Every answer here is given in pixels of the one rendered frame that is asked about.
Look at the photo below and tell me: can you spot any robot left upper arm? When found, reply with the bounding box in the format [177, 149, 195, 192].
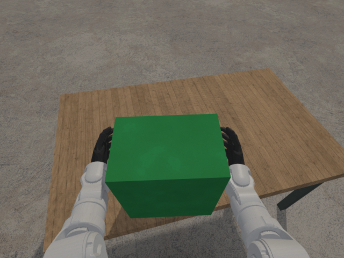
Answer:
[44, 231, 108, 258]

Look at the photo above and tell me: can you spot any right robot hand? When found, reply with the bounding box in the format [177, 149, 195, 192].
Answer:
[220, 127, 245, 166]

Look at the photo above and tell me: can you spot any left robot hand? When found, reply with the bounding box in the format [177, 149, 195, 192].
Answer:
[91, 126, 114, 164]

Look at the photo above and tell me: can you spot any carton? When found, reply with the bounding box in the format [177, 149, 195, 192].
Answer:
[105, 113, 231, 218]

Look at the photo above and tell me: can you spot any robot left forearm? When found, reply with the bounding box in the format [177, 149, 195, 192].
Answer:
[43, 161, 110, 258]

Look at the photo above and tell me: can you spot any robot right upper arm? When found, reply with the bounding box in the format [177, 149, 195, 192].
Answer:
[247, 238, 309, 258]

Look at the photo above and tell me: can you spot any table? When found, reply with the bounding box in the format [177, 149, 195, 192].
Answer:
[43, 68, 344, 253]

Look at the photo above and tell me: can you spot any robot right forearm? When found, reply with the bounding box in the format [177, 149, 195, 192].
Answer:
[225, 164, 310, 258]

